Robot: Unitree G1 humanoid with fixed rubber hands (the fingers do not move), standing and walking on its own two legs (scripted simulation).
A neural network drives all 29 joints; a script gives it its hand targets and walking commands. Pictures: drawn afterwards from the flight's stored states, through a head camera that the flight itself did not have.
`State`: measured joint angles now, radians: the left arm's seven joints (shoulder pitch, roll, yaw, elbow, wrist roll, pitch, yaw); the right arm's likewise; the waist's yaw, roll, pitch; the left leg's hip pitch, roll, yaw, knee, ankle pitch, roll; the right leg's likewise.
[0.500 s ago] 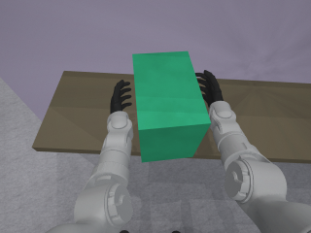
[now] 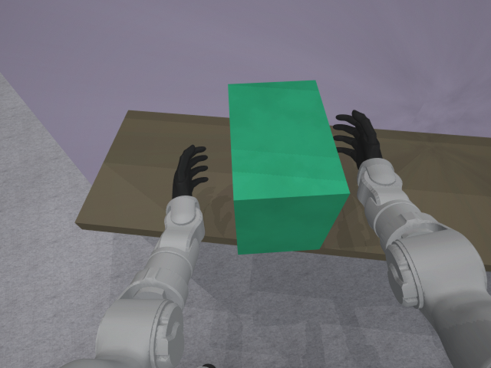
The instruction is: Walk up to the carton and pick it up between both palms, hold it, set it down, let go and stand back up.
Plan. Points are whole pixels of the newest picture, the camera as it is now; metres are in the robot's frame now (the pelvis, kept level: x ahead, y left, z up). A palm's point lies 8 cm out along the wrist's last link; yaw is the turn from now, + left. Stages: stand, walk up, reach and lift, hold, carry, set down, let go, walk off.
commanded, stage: set down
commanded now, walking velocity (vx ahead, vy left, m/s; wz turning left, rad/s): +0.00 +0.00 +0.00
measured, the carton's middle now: (275, 170) +0.45 +0.01 +0.01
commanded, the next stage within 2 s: none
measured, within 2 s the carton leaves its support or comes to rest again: neither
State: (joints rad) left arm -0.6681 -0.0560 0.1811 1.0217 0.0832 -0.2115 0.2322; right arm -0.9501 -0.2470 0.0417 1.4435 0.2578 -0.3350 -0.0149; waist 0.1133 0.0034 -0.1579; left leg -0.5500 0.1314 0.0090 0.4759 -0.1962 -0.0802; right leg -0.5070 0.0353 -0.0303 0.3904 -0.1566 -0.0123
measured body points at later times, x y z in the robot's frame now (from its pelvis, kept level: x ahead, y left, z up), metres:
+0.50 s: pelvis -0.02 +0.00 +0.00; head +0.01 +0.01 +0.45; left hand +0.33 +0.15 +0.03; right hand +0.38 -0.16 +0.04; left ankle +0.00 +0.16 -0.74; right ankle +0.00 -0.12 -0.74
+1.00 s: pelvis -0.01 +0.00 +0.01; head -0.01 +0.01 +0.46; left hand +0.28 +0.15 +0.02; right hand +0.30 -0.20 +0.03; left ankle +0.00 +0.16 -0.74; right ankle +0.00 -0.12 -0.74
